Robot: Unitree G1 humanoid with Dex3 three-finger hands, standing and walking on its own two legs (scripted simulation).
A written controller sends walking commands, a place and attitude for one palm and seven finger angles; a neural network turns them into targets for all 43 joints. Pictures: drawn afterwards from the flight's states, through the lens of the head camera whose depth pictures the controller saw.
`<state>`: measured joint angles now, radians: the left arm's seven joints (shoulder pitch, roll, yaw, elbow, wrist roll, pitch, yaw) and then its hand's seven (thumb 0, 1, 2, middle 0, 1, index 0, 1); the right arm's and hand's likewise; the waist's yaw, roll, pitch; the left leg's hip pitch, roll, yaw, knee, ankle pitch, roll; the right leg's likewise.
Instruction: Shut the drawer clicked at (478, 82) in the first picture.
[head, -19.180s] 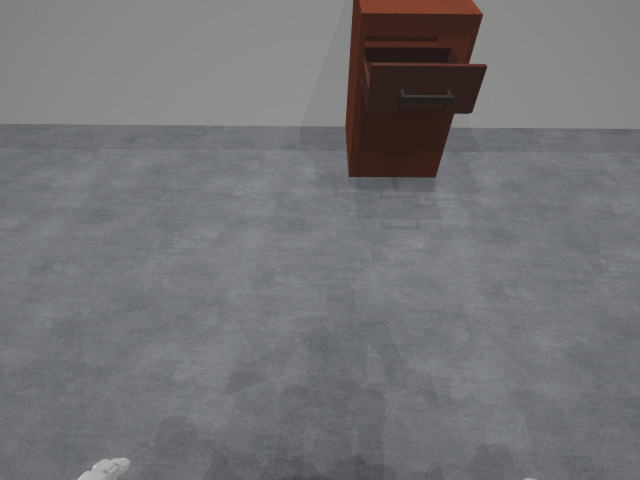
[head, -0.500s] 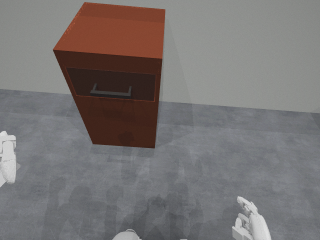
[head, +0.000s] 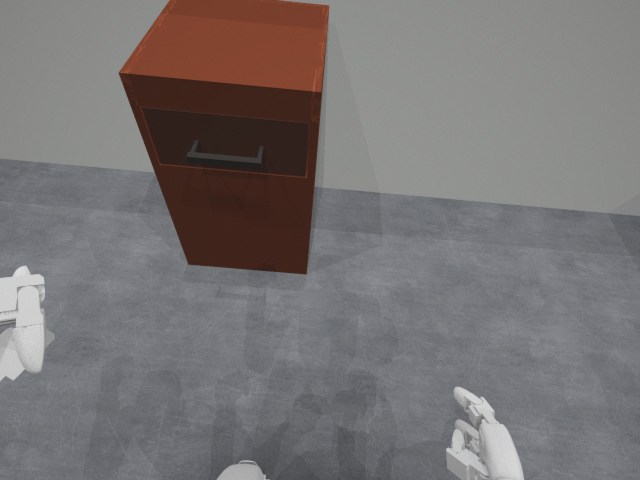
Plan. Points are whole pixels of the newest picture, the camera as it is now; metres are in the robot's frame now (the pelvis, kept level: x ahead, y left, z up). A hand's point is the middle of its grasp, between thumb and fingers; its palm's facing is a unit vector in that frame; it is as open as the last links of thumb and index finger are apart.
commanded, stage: stop stepping back and stand still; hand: left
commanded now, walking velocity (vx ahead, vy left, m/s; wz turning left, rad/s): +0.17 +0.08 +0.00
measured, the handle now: (226, 154) +0.81 +0.29 -0.18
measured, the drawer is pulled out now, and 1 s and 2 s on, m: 0.00 0.00 0.00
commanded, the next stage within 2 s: let the arm hang, fingers relaxed in 0.70 s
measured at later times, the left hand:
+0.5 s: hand out of the picture +0.09 +0.24 +0.18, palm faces +0.44 -0.79 -0.43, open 3.3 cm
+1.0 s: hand out of the picture +0.06 +0.20 -0.11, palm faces +0.07 -0.96 -0.26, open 3.1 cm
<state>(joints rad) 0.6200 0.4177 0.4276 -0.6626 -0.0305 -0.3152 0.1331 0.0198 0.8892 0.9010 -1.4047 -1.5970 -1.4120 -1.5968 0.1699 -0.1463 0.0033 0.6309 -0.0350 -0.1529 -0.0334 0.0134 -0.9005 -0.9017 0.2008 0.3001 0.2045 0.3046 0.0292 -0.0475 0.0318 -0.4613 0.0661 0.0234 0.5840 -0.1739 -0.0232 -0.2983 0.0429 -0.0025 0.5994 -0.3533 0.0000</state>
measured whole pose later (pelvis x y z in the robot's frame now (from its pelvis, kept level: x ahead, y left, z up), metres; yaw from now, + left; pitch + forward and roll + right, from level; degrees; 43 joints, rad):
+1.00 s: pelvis -0.09 +0.00 +0.00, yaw +2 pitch -2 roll +0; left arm 0.27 0.20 0.05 0.56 0.04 0.07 0.02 0.01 0.91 0.90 -1.26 -1.46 -1.27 -1.46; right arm 0.24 -0.19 0.00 0.84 -0.04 0.01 0.01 0.01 -0.90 -0.90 0.20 0.30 0.20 0.30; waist -0.04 0.00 -0.02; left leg -0.33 0.00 0.03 0.65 -0.29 0.02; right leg -0.32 -0.02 -0.06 0.67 -0.32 -0.02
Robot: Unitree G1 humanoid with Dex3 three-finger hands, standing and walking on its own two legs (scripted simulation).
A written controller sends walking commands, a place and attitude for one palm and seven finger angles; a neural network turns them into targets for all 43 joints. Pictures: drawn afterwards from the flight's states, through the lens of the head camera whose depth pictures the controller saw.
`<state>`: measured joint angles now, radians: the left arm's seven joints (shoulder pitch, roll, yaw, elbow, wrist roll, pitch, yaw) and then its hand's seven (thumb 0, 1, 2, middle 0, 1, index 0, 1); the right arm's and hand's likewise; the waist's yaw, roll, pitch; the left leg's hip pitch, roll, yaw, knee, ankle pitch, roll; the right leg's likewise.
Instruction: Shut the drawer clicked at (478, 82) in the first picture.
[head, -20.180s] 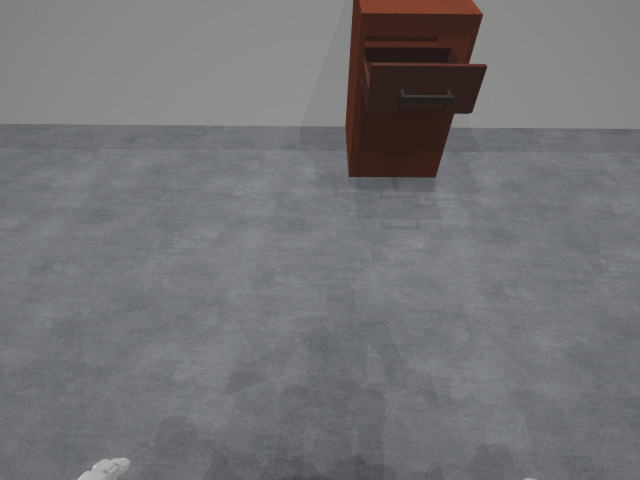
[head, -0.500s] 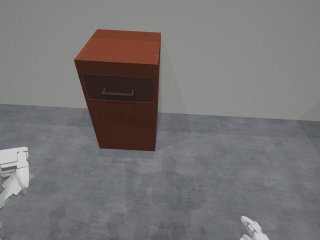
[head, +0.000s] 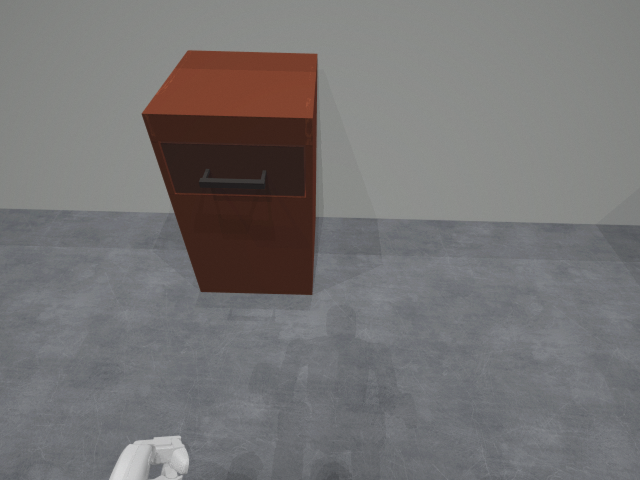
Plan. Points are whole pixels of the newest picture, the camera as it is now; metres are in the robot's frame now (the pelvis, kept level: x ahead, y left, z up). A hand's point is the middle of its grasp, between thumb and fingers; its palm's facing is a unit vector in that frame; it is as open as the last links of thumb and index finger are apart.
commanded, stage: let the arm hang, fingers relaxed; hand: left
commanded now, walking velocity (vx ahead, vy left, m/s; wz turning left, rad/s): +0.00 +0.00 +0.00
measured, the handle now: (234, 178) +0.91 +0.26 -0.17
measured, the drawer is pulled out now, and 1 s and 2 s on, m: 0.00 0.00 0.00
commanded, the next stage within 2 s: look to check the result in 0.90 s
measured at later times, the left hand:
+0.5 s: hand out of the picture -0.02 +0.16 -0.15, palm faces +0.00 -0.98 -0.20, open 6.5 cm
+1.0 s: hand out of the picture +0.00 +0.15 -0.16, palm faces +0.01 -0.98 -0.18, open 7.4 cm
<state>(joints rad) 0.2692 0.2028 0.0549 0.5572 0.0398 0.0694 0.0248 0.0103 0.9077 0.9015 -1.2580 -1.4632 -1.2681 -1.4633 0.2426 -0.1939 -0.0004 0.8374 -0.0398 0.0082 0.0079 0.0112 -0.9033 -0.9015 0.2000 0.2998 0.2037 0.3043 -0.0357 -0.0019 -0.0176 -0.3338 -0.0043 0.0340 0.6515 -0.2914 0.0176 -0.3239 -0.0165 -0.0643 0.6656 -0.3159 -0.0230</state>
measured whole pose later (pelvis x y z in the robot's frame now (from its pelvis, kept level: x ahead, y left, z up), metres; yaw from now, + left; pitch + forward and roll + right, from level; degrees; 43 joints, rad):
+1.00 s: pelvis +0.02 -0.01 +0.02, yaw -2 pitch -2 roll +0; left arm 0.31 0.12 0.01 1.13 0.01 0.00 0.04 0.01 0.91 0.90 -0.20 -0.30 -0.20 -0.30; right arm 0.36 -0.09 -0.01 1.14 -0.02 0.00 -0.04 0.01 -0.91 -0.90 0.20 0.30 0.20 0.30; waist -0.01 0.00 0.04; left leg -0.20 0.02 0.05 0.42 -0.20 0.00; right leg -0.19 0.02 -0.05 0.43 -0.21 -0.04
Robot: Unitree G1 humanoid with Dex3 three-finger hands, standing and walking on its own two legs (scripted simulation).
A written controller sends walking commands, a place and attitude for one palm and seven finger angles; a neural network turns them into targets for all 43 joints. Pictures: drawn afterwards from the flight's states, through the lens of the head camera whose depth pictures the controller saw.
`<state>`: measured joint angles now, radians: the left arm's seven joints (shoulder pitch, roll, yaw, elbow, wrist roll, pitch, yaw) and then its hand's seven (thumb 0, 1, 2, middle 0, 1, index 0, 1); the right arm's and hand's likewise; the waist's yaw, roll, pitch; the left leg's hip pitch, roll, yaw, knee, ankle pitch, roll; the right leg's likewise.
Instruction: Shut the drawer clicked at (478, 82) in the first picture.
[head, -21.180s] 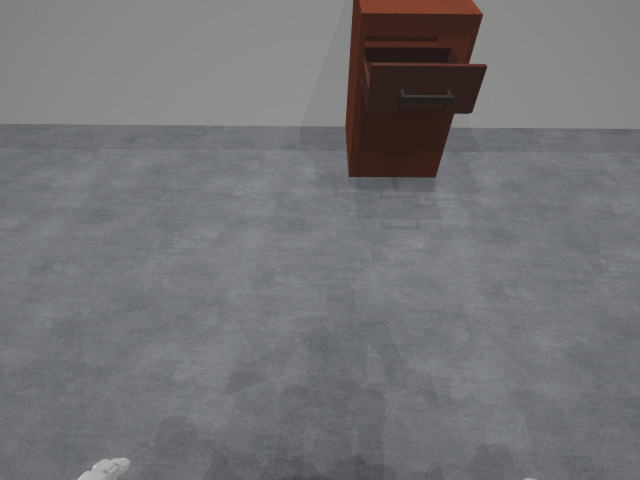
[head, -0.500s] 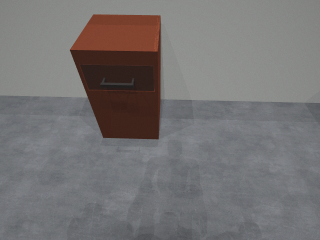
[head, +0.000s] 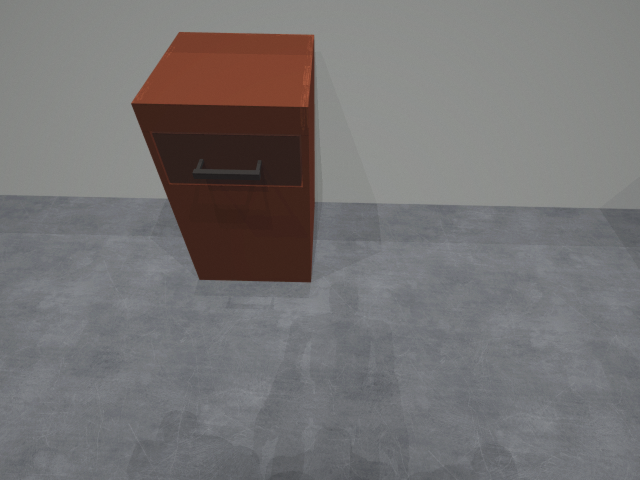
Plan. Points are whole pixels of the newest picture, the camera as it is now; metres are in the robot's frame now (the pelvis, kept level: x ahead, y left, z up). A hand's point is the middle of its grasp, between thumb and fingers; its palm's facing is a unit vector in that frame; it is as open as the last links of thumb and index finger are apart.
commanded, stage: look to check the result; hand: left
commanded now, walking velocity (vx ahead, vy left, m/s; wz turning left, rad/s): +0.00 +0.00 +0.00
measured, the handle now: (228, 169) +0.89 +0.30 -0.19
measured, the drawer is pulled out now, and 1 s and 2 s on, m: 0.00 0.00 0.00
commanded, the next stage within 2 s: stand and wait in 0.44 s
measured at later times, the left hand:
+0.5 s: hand out of the picture +0.00 +0.16 -0.18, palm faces +0.04 -0.98 -0.18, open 7.4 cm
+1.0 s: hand out of the picture +0.00 +0.16 -0.17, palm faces +0.04 -0.98 -0.19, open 7.4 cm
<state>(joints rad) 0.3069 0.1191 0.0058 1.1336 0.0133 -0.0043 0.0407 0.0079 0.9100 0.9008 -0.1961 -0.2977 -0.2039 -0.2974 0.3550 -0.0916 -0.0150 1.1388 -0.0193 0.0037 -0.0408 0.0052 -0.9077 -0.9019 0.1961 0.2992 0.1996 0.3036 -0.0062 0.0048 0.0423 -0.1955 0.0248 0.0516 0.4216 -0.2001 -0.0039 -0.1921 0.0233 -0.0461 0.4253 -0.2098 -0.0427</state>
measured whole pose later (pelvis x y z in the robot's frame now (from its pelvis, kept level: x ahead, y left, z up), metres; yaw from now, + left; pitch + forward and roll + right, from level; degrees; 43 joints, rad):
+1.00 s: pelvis +0.02 +0.00 +0.00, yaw +0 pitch -1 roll +0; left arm 0.29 0.12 0.00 1.14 0.01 -0.01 0.04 0.01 0.91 0.90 -0.20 -0.30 -0.20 -0.30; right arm 0.32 -0.10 -0.01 1.15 -0.02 0.00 -0.04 0.00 -0.91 -0.90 0.20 0.30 0.20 0.30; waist 0.00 0.01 0.05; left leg -0.16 0.03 0.05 0.40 -0.21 -0.01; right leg -0.16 0.03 -0.05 0.40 -0.22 -0.05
